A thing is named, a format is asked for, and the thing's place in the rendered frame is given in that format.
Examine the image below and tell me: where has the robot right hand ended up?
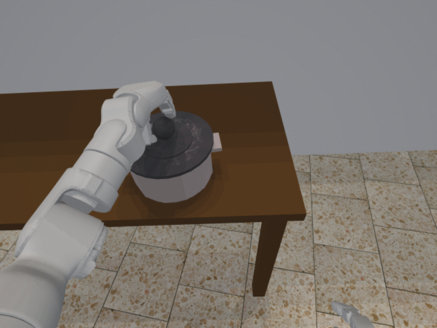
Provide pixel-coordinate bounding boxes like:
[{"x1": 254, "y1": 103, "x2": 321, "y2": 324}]
[{"x1": 331, "y1": 301, "x2": 375, "y2": 328}]

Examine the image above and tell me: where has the lid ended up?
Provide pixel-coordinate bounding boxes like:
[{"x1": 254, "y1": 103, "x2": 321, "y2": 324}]
[{"x1": 131, "y1": 111, "x2": 214, "y2": 179}]

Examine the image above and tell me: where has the left robot upper arm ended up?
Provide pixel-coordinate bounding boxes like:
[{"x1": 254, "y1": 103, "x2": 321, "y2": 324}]
[{"x1": 0, "y1": 200, "x2": 108, "y2": 328}]

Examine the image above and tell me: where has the robot left hand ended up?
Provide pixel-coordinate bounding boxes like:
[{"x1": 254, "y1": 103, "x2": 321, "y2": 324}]
[{"x1": 113, "y1": 81, "x2": 176, "y2": 146}]

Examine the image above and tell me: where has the left robot forearm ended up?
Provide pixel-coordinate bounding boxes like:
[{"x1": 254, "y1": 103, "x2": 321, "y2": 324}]
[{"x1": 15, "y1": 90, "x2": 151, "y2": 257}]

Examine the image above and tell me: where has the knob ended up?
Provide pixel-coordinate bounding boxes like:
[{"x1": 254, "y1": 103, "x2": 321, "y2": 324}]
[{"x1": 152, "y1": 117, "x2": 175, "y2": 139}]

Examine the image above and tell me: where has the table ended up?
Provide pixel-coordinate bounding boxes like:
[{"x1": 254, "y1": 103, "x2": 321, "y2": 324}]
[{"x1": 0, "y1": 81, "x2": 307, "y2": 297}]

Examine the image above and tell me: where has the pot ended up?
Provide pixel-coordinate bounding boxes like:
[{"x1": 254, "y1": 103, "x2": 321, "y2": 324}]
[{"x1": 130, "y1": 133, "x2": 222, "y2": 203}]

